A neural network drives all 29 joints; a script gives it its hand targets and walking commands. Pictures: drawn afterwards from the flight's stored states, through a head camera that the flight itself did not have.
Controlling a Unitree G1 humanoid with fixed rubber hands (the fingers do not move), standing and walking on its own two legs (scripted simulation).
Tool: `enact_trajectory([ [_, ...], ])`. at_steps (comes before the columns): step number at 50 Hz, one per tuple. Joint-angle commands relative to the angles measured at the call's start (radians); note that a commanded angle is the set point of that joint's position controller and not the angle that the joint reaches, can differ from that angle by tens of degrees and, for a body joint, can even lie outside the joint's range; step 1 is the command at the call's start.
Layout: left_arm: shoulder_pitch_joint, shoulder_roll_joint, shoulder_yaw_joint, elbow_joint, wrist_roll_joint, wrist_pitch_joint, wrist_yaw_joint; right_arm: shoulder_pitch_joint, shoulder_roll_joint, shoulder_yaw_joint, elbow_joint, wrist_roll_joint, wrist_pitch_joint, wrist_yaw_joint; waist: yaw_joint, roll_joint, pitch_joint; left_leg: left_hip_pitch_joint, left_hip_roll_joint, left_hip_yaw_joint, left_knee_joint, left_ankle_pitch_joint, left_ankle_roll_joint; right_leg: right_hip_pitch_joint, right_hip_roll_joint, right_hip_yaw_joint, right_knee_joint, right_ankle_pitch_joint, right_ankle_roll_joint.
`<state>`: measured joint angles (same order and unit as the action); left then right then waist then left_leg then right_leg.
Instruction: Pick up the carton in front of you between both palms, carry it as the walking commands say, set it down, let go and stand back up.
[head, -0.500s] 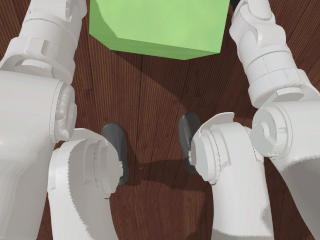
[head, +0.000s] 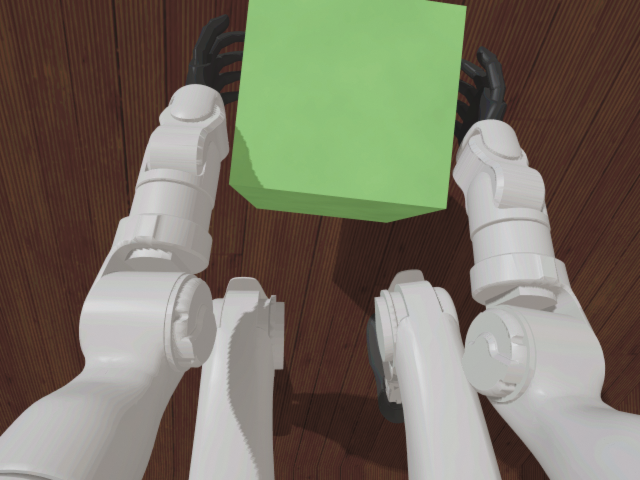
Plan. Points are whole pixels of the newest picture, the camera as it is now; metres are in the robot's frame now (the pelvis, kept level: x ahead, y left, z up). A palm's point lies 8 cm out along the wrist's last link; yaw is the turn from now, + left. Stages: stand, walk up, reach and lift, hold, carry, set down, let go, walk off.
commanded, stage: reach and lift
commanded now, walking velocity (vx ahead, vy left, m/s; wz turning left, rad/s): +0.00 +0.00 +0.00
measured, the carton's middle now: (336, 131) +0.51 -0.01 -0.15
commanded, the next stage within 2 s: none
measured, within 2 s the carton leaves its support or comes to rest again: neither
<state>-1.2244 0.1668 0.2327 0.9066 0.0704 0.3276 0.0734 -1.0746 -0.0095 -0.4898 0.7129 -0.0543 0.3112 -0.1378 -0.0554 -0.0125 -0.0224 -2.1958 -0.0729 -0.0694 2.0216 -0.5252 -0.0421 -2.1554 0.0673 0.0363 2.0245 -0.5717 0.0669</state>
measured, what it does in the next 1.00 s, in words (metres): rises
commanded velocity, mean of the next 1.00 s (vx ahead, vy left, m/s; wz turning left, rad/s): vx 0.00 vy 0.00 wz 0.00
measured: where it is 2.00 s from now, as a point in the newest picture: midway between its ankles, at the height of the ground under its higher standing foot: (324, 386)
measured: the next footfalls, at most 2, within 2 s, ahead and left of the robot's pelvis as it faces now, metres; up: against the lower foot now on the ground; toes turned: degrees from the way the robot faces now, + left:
none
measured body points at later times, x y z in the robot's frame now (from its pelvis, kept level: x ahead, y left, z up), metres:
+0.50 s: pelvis +0.01 +0.00 +0.11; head +0.24 +0.02 +0.50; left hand +0.50 +0.14 +0.06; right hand +0.47 -0.16 +0.06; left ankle +0.12 +0.12 -0.38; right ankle +0.11 -0.13 -0.38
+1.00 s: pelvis +0.06 +0.00 +0.25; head +0.17 +0.01 +0.69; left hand +0.45 +0.14 +0.22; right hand +0.43 -0.16 +0.22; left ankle +0.12 +0.12 -0.38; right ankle +0.11 -0.13 -0.38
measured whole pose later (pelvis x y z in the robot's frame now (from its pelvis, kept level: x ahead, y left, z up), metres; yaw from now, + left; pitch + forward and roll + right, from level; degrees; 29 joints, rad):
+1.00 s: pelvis +0.06 +0.00 +0.25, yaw +1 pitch +24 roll +0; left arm -0.55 -0.10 0.33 0.61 0.22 0.36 0.05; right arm -0.52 0.12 -0.39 0.57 -0.18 0.35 -0.04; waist -0.03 0.00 -0.20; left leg -1.14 -0.04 -0.06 1.15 -0.43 -0.01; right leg -1.12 0.04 0.07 1.15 -0.45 0.03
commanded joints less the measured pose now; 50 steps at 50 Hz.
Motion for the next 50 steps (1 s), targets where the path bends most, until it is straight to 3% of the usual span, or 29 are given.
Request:
enact_trajectory([
  [1,-0.546,-1.128,-0.262,-0.017,-0.028,-0.015,-0.249,-0.731,0.946,0.419,0.0,0.012,0.016,0.284,-0.075,0.136,-0.938,0.557,-0.099,0.135,-0.257,0.068,0.032,0.444,0.103,-0.147,-0.285,0.137,-0.043],
  [5,-0.535,-1.126,-0.169,0.024,0.034,-0.01,-0.266,-0.732,0.968,0.368,0.01,-0.043,0.022,0.298,-0.062,0.122,-0.974,0.584,-0.101,0.134,-0.329,0.06,0.04,0.505,0.105,-0.138,-0.357,0.134,-0.043],
  [9,-0.535,-1.139,-0.156,-0.002,0.053,-0.009,-0.266,-0.756,1.016,0.418,-0.036,-0.033,0.032,0.311,-0.03,0.076,-1.061,0.653,-0.103,0.139,-0.386,0.073,0.048,0.584,0.106,-0.138,-0.408,0.143,-0.03],
  [14,-0.525,-1.186,-0.241,-0.112,0.016,0.007,-0.261,-0.754,1.084,0.544,-0.124,0.036,0.056,0.332,0.007,0.032,-1.237,0.814,-0.107,0.139,-0.435,0.143,0.054,0.7,0.109,-0.139,-0.448,0.198,-0.018],
  [19,-0.461,-1.263,-0.357,-0.209,-0.04,0.039,-0.265,-0.652,1.128,0.629,-0.162,0.079,0.084,0.341,0.001,0.042,-1.3,0.955,-0.106,0.129,-0.49,0.208,0.041,0.792,0.111,-0.131,-0.501,0.255,-0.019],
  [29,-0.259,-1.345,-0.441,-0.249,-0.063,0.039,-0.263,-0.409,1.139,0.653,-0.136,0.068,0.07,0.339,-0.014,0.095,-1.116,1.107,-0.107,0.095,-0.643,0.271,0.016,0.929,0.116,-0.092,-0.653,0.305,-0.037],
  [39,-0.063,-1.363,-0.42,-0.235,-0.016,0.007,-0.242,-0.229,1.154,0.655,-0.107,0.034,0.041,0.35,0.006,0.056,-0.929,1.297,-0.095,0.049,-0.847,0.276,0.027,1.1,0.111,-0.055,-0.843,0.295,-0.043],
  [50,0.121,-1.378,-0.486,-0.31,-0.011,0.0,-0.251,-0.029,1.177,0.717,-0.134,0.022,0.032,0.353,0.022,0.029,-0.786,1.56,-0.071,0.012,-1.065,0.347,0.039,1.374,0.087,0.0,-1.067,0.364,-0.055],
])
